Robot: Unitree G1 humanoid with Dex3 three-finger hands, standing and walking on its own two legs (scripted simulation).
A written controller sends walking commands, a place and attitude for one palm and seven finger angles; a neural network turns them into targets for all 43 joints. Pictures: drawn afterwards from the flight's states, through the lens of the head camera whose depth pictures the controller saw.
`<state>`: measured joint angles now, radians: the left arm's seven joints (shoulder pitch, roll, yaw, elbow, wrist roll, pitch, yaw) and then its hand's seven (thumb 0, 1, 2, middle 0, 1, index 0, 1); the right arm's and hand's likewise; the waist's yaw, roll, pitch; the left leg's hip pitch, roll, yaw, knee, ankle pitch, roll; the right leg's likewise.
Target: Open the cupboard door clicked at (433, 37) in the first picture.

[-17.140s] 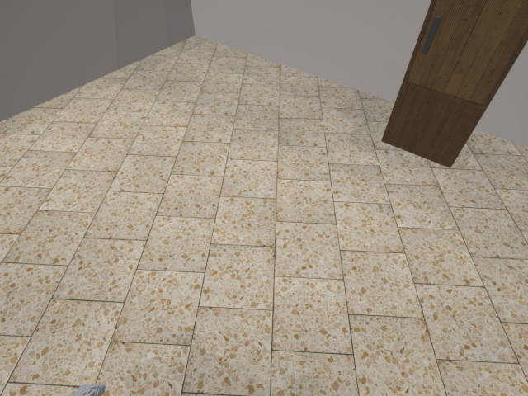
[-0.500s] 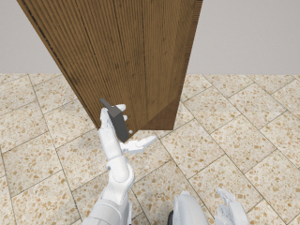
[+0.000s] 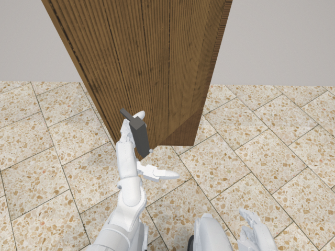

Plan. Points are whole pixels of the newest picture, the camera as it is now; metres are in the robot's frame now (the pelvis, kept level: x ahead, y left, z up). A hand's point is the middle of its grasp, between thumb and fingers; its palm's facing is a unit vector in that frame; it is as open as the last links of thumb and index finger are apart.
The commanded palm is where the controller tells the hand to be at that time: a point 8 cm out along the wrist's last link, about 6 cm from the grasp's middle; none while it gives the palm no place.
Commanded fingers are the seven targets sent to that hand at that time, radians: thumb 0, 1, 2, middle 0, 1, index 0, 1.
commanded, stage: slide the hand sideways off the handle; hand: left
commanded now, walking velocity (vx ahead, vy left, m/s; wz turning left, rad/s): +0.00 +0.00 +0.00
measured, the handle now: (135, 134) +0.39 +0.09 +0.02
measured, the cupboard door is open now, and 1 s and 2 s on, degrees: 46 48 48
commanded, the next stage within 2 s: draw the hand back to the body in 1.12 s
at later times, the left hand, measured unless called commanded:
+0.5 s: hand (140, 172) +0.29 +0.07 +0.01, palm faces -0.09 -1.00 -0.01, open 16.3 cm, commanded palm +0.27 +0.13 +0.01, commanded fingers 0.00 -0.50 0.30 -0.15 -0.30 -0.15 -0.30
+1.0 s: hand (123, 190) +0.25 +0.11 +0.01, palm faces -0.04 -1.00 -0.02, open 16.3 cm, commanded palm +0.22 +0.17 +0.01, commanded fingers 0.00 -0.50 0.30 -0.15 -0.30 -0.15 -0.30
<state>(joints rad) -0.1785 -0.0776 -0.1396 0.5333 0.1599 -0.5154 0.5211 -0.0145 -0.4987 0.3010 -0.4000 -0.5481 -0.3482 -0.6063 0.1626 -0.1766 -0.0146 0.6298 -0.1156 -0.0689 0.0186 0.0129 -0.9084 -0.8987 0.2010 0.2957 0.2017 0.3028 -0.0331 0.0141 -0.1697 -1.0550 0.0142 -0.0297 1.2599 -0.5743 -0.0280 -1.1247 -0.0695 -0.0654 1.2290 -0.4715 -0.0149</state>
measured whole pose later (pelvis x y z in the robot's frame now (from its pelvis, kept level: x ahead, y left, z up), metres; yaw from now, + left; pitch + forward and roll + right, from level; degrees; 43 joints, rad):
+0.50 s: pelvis +0.00 +0.01 -0.01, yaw -1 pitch +21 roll +0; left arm 0.07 0.04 -0.19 0.22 0.01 -0.46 0.11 -0.02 -0.50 0.30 -0.15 -0.30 -0.15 -0.30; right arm 0.18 -0.20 0.00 0.48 -0.04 -0.03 0.02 0.01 -0.91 -0.90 0.20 0.30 0.20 0.30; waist -0.01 0.01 -0.16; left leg -1.08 0.01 -0.01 1.34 -0.62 -0.01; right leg -1.15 -0.08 -0.04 1.30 -0.51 0.01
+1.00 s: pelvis +0.02 +0.00 -0.02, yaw +0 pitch +22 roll +0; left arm 0.36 0.10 -0.09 -0.04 -0.07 -0.44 -0.04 -0.02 -0.50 0.30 -0.15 -0.30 -0.16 -0.30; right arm 0.19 -0.22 -0.01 0.43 -0.02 -0.06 -0.01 0.01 -0.91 -0.90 0.20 0.30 0.20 0.30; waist 0.01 0.01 -0.18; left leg -1.09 0.02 -0.04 1.37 -0.66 -0.03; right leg -1.16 -0.07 -0.07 1.34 -0.56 -0.01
